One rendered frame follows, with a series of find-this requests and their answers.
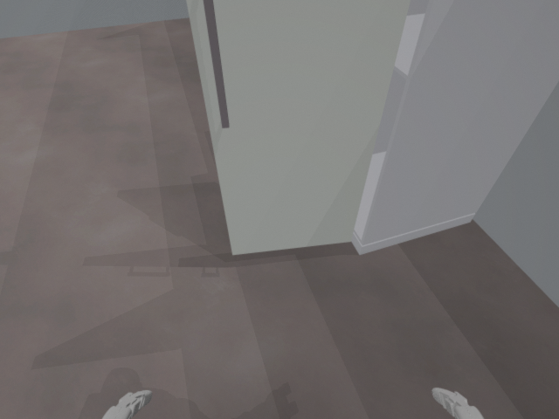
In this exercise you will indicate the fridge door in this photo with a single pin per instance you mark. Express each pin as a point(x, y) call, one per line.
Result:
point(305, 84)

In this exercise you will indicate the handle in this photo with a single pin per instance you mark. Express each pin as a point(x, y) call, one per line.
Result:
point(216, 60)

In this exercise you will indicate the robot right hand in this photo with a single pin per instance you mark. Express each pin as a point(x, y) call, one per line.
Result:
point(456, 404)

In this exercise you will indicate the robot left hand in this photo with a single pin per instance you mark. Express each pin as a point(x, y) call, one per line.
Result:
point(129, 405)

